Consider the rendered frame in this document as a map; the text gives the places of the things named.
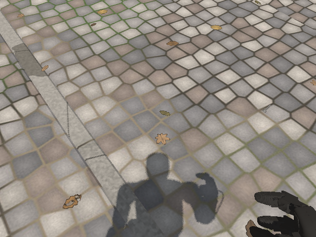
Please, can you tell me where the robot right hand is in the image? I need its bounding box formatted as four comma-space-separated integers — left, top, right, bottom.
249, 191, 316, 237

